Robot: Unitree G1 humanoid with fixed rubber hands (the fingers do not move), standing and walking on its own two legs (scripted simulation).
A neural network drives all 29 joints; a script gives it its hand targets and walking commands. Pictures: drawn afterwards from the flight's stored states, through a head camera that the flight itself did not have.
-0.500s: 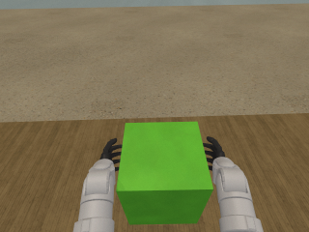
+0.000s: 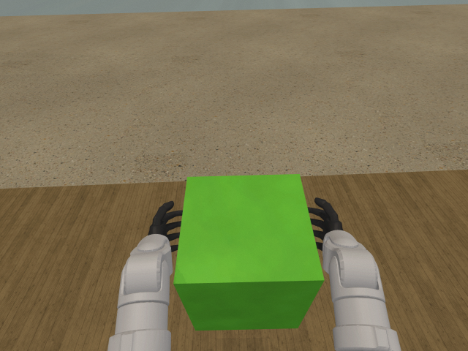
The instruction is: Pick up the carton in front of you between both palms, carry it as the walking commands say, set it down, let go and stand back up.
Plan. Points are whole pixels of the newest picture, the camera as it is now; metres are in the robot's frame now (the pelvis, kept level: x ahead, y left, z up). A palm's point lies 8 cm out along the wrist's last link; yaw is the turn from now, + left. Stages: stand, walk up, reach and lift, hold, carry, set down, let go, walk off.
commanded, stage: carry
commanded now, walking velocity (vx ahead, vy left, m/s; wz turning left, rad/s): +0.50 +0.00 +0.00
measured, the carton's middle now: (245, 256) +0.31 +0.00 +0.00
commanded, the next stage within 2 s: none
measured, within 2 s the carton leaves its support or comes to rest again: neither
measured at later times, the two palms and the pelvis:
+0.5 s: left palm (198, 162) +0.49 +0.10 +0.09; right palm (334, 167) +0.47 -0.20 +0.08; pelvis +0.21 -0.03 -0.01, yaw -1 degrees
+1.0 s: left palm (203, 106) +0.82 +0.12 +0.05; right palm (299, 105) +0.80 -0.18 +0.06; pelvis +0.54 -0.02 -0.02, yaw -3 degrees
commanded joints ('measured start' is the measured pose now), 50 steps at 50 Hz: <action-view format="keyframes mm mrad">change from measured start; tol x32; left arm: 1 -590 -882 -698 -140 -350 34 -208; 50 -385 -869 -816 -523 -529 385 -204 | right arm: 1 -549 869 679 -129 337 41 205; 50 -311 915 804 -462 511 374 182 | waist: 1 -12 76 -165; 9 30 -298 -106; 15 -33 363 -252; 27 29 -299 -244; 50 -29 208 -312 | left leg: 1 40 131 -124 -164 -317 69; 10 -473 2 172 183 -243 -4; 18 648 385 -273 -186 625 234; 23 300 218 126 -128 524 83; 29 -519 86 55 722 -171 44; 46 65 -73 361 -71 281 71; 50 531 425 -470 -316 53 289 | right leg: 1 -115 -34 -36 -8 -198 -27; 11 371 -283 246 -124 533 -193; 18 -652 -45 -144 367 -294 -25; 25 355 38 -310 -82 160 -51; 27 500 -390 482 -332 23 -231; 46 303 -173 -289 -20 978 -74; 50 -374 4 -75 815 -86 -33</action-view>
